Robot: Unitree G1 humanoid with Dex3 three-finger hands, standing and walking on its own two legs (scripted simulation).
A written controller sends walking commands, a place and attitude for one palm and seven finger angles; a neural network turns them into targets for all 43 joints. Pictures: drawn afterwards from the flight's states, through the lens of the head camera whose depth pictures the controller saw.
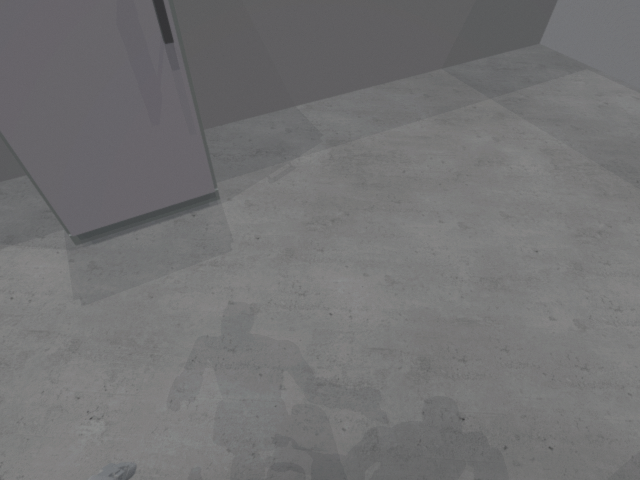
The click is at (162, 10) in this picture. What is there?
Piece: fridge door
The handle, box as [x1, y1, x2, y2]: [152, 0, 173, 43]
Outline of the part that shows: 152,0 163,40 165,43 173,42 163,1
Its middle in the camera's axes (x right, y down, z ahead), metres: -0.48 -0.74 +1.07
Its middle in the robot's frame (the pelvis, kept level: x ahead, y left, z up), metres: +1.30 +0.55 +0.17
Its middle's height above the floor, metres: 0.94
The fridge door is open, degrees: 0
